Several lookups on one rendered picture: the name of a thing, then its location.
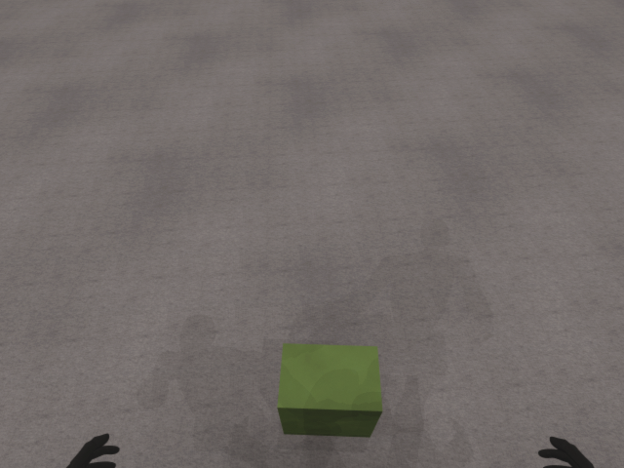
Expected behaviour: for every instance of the robot left hand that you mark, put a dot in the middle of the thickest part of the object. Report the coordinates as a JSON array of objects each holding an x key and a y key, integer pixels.
[{"x": 91, "y": 450}]

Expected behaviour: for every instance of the carton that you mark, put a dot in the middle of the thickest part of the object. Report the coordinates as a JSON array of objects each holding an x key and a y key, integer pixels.
[{"x": 329, "y": 390}]

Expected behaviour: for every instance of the robot right hand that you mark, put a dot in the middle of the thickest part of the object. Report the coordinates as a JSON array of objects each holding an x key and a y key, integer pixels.
[{"x": 565, "y": 452}]

